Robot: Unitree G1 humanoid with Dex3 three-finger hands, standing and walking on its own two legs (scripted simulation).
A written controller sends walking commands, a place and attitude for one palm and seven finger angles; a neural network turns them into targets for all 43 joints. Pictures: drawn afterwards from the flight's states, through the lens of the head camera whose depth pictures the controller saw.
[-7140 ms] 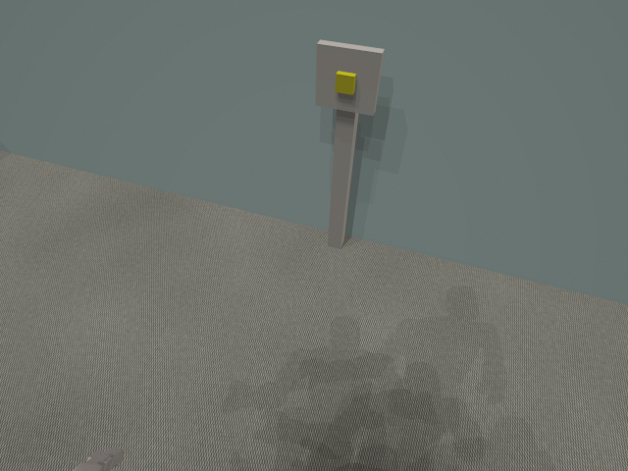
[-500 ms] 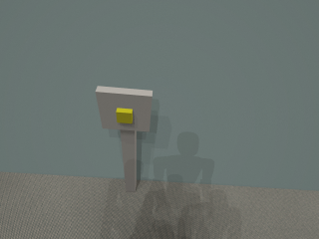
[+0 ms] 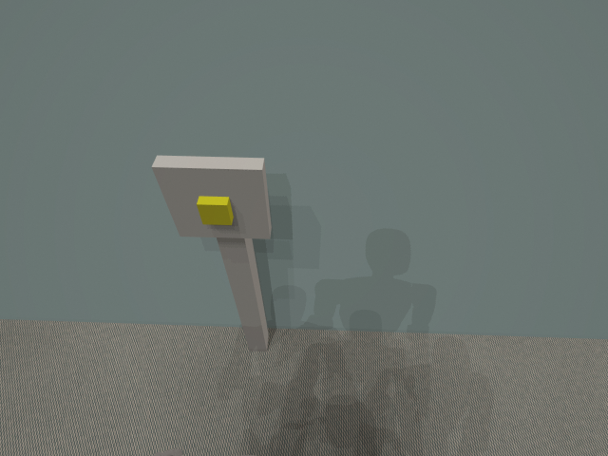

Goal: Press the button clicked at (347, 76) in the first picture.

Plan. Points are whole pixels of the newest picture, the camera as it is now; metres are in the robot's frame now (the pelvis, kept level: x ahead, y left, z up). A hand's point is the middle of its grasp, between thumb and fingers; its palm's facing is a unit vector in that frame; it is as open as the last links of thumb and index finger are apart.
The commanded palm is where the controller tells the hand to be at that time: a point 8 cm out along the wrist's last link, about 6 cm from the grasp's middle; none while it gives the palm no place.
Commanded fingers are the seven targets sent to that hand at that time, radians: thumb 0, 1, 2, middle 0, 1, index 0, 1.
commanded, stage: come to a stop and stand still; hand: left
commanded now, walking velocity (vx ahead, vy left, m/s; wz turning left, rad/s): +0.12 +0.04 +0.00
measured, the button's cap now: (216, 209) +0.51 +0.18 -0.01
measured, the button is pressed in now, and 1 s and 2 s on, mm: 0 0 0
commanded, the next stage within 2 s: look again from close up in 0.38 s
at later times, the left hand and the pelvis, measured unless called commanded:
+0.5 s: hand out of the picture -0.02 +0.19 -0.16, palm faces -0.01 -0.98 -0.18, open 7.4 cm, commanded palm none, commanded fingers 0.00 0.90 0.90 -0.20 -0.30 -0.20 -0.30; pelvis -0.02 +0.02 +0.01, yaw -1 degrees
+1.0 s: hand out of the picture +0.03 +0.17 -0.16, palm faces +0.03 -0.97 -0.24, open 7.3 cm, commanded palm none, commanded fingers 0.00 0.90 0.90 -0.20 -0.30 -0.20 -0.30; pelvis +0.02 -0.01 +0.01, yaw +0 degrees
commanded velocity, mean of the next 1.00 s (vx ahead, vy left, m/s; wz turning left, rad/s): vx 0.05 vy -0.03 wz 0.00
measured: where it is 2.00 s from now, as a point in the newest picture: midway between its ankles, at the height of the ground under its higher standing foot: outside the picture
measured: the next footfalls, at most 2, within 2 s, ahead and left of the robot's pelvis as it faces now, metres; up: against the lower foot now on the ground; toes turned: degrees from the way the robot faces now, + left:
left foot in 0.10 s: +0.00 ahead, +0.11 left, +0.00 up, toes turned +3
right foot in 0.52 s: +0.03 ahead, -0.12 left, +0.00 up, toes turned -2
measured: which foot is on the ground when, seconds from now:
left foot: up 0.00-0.08, down 0.10-1.00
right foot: down 0.00-0.12, up 0.14-0.50, down 0.52-1.00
